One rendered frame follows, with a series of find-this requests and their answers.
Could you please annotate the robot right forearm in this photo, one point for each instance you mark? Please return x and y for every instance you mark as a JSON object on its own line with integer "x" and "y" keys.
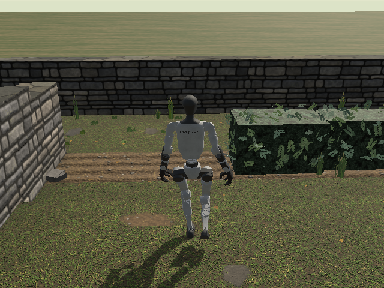
{"x": 222, "y": 160}

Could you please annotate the left robot foot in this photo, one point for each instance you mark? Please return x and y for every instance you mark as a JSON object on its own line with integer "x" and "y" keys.
{"x": 190, "y": 233}

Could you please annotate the right robot shin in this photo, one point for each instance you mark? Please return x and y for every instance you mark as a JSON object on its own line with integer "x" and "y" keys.
{"x": 205, "y": 214}

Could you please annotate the robot right hand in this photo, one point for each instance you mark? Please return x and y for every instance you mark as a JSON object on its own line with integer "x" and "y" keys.
{"x": 229, "y": 177}

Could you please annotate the right robot upper arm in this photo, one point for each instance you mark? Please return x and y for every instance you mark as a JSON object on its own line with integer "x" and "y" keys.
{"x": 210, "y": 128}

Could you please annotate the robot left hand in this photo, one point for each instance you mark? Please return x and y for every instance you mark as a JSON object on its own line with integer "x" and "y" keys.
{"x": 166, "y": 172}

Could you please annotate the left robot upper arm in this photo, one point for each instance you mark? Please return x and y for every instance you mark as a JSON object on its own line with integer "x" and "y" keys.
{"x": 169, "y": 137}

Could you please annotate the robot left forearm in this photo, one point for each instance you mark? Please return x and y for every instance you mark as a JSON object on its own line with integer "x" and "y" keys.
{"x": 164, "y": 160}

